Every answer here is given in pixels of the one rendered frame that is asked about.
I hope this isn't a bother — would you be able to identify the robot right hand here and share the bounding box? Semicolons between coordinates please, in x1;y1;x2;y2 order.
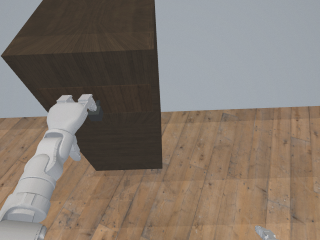
255;225;279;240

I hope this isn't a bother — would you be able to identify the drawer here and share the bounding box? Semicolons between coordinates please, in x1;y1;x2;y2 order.
36;84;152;113

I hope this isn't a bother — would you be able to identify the handle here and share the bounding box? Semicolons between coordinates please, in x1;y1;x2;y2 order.
88;100;104;122

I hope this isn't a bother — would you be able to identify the robot left hand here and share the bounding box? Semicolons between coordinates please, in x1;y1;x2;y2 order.
46;94;97;161

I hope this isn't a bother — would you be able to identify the cabinet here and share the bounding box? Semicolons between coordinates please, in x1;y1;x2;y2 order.
1;0;163;171

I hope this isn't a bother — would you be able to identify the robot left forearm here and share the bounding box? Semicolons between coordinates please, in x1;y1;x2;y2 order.
0;129;74;223

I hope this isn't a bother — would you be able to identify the robot left upper arm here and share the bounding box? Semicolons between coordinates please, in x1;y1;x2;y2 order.
0;219;47;240

